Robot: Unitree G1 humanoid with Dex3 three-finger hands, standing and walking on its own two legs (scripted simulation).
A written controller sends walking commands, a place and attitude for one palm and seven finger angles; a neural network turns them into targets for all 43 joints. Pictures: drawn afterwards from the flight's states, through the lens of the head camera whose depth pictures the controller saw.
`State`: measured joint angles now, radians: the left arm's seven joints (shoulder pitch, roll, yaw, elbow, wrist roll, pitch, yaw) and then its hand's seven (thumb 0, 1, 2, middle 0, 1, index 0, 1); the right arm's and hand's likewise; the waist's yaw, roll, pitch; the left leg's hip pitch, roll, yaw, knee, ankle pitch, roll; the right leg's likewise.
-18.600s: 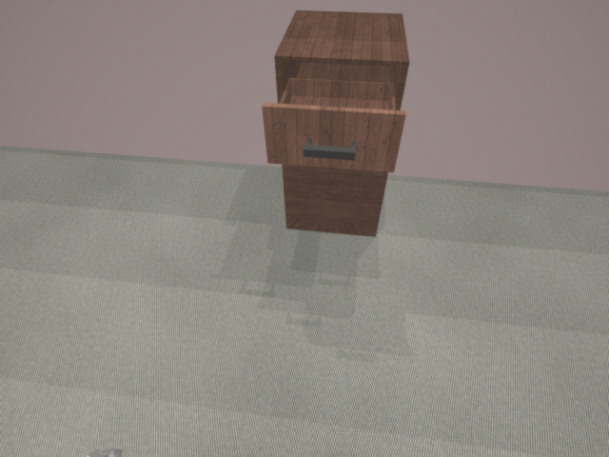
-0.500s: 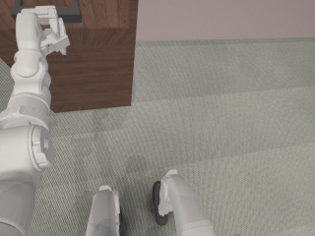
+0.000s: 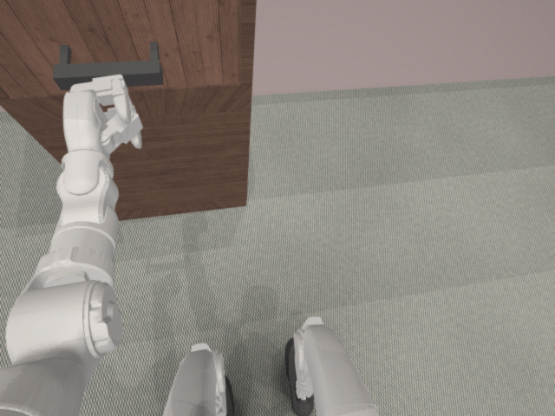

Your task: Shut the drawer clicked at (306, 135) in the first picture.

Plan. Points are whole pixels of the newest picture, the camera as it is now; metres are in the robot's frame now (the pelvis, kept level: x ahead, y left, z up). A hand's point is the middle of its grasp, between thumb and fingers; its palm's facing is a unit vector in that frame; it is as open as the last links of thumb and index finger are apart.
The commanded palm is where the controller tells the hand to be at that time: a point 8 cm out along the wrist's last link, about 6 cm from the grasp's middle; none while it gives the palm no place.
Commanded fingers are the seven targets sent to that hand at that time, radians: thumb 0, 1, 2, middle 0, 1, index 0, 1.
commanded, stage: pull the fist back off the drawer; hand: left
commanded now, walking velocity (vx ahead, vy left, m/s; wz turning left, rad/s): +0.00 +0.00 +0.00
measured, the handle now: (110, 63) +0.61 +0.18 +0.04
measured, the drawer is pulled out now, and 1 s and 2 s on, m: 0.00 0.00 0.00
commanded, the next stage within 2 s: draw the hand back to the body in 0.02 s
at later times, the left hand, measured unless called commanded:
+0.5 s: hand (74, 155) +0.42 +0.18 +0.11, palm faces +0.07 -1.00 -0.04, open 3.3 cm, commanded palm +0.38 +0.22 +0.13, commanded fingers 0.00 0.90 0.90 -1.40 -1.60 -1.40 -1.60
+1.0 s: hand out of the picture +0.30 +0.22 +0.21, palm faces +0.30 -0.90 -0.32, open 3.3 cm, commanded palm +0.25 +0.26 +0.23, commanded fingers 0.00 0.90 0.90 -1.40 -1.60 -1.40 -1.60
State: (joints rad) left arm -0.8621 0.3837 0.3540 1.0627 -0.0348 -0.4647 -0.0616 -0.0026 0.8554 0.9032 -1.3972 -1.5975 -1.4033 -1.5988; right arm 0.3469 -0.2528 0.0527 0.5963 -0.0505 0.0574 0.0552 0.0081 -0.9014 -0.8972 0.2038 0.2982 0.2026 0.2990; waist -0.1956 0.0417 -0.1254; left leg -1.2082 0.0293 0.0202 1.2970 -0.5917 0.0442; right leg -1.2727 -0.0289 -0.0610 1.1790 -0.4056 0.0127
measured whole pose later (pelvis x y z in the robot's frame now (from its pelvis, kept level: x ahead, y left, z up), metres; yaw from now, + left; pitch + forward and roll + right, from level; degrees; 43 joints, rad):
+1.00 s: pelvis +0.07 -0.01 +0.12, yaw +3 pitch +0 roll -1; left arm 0.27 0.29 0.12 -0.15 -0.05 -0.03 0.10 0.02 0.89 0.90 -1.40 -1.60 -1.40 -1.60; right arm 0.19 -0.23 0.06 0.55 0.02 -0.03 -0.08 0.01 -0.90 -0.90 0.20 0.30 0.20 0.30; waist 0.04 0.07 -0.02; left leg -0.15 -0.01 0.01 0.52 -0.37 0.03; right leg -0.24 -0.03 -0.07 0.50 -0.27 0.01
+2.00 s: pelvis +0.02 +0.00 +0.12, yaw +2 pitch +0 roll +0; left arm 0.62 0.38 0.36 -0.50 -0.03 -0.21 0.12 0.01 0.88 0.90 -1.40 -1.60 -1.41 -1.60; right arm 0.21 -0.24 -0.02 0.59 0.00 -0.04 -0.08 0.02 -0.90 -0.90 0.20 0.30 0.20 0.30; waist 0.00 0.03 0.03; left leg -0.20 -0.03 0.05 0.48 -0.28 0.04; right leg -0.29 -0.05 -0.04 0.45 -0.15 0.03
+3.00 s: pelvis -0.08 -0.01 +0.11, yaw +3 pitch +4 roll -2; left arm 0.58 0.41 0.41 -0.61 -0.01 -0.31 0.12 0.01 0.89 0.90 -1.40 -1.60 -1.41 -1.60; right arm 0.12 -0.19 -0.01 0.62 -0.03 -0.11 -0.06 0.02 -0.90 -0.90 0.21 0.30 0.20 0.30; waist 0.01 -0.01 0.06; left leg -0.47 0.00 0.00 0.53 -0.12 0.03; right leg -0.34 0.07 0.08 0.54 -0.25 0.01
